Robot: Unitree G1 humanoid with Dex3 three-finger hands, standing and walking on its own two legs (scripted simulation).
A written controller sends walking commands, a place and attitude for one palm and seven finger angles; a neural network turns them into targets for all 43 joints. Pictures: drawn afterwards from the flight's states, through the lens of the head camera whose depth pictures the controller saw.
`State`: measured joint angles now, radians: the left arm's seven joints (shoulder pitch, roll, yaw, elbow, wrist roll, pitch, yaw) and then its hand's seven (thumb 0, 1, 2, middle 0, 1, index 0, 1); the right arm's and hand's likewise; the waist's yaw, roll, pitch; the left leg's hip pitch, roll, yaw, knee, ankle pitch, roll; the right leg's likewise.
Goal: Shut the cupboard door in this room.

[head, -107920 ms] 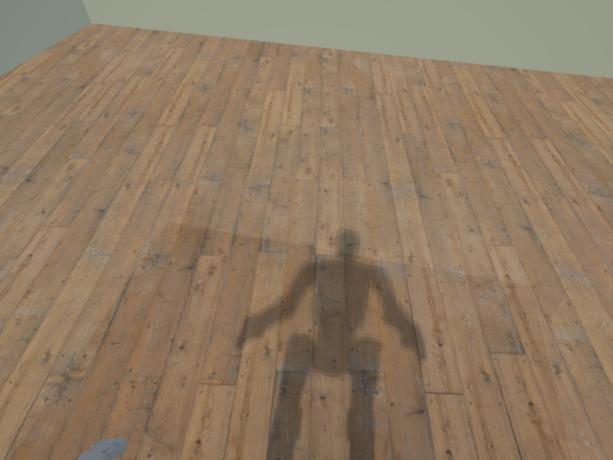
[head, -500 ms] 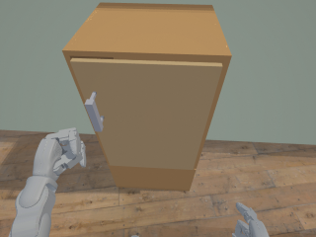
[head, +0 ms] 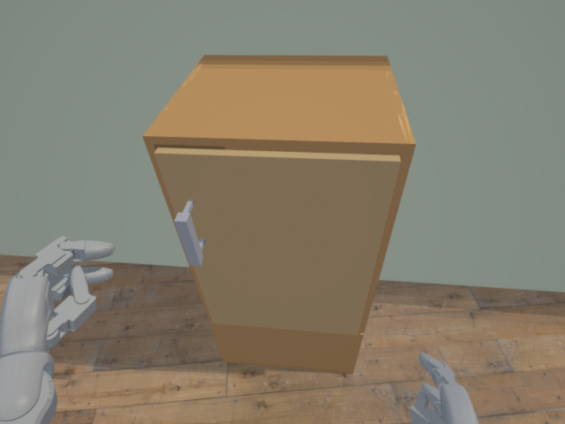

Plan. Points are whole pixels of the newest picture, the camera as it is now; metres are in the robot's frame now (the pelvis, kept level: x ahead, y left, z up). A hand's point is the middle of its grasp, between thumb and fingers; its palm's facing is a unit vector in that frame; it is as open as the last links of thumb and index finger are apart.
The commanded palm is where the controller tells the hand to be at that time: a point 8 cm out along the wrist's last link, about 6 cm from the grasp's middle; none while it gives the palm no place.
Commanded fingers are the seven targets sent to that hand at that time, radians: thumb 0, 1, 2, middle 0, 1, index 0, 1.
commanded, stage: draw the hand back to the body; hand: left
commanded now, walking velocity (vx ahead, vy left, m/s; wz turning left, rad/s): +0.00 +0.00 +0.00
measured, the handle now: (193, 232) +0.46 +0.24 -0.02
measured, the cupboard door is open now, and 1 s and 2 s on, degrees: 0 0 0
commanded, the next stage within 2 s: step back with the hand held close in 0.58 s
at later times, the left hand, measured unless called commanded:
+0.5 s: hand (78, 299) +0.20 +0.25 +0.15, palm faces +0.45 -0.80 -0.40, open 7.4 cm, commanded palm +0.15 +0.29 +0.18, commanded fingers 0.00 0.90 0.90 -0.20 -0.30 -0.20 -0.30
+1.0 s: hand (57, 301) +0.19 +0.27 +0.16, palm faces +0.37 -0.78 -0.50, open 7.4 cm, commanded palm +0.13 +0.30 +0.18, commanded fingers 0.00 0.90 0.90 -0.20 -0.30 -0.20 -0.30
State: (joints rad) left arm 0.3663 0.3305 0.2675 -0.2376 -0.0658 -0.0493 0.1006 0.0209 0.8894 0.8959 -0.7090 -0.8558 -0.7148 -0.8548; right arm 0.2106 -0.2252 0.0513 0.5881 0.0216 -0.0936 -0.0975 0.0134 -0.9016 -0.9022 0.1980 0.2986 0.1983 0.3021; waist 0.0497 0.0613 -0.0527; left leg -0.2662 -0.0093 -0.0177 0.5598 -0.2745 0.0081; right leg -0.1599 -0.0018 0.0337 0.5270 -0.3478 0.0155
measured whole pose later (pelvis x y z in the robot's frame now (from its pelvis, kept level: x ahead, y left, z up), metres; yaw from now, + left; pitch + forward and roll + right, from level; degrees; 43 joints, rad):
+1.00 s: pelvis -0.01 +0.01 +0.01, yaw -1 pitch +1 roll -1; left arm 0.53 0.41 0.39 -0.42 -0.07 -0.12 0.09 0.02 0.88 0.90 -0.21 -0.30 -0.21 -0.30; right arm 0.17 -0.25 -0.01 0.58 0.01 0.02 -0.09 0.01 -0.90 -0.90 0.20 0.30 0.20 0.30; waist 0.01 0.06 -0.01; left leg -0.27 0.00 -0.01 0.47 -0.21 0.01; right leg -0.16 0.00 0.04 0.42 -0.27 0.03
